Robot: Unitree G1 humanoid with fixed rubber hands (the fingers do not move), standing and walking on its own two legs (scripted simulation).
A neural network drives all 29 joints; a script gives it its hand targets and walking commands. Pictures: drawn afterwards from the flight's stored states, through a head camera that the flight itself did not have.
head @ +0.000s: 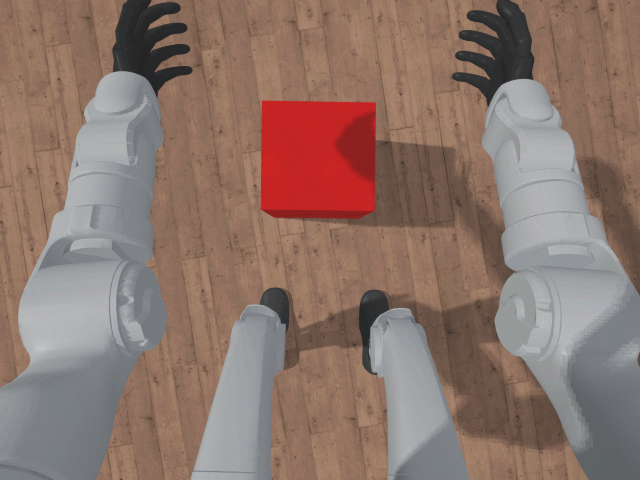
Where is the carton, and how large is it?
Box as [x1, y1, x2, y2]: [261, 101, 375, 218]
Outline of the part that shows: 262,101 262,210 274,217 358,218 374,210 374,102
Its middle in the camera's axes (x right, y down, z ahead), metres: +0.00 -0.16 +0.84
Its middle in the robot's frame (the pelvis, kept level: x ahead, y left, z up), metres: +0.51 +0.02 -0.52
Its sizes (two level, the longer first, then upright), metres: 0.210 0.200 0.250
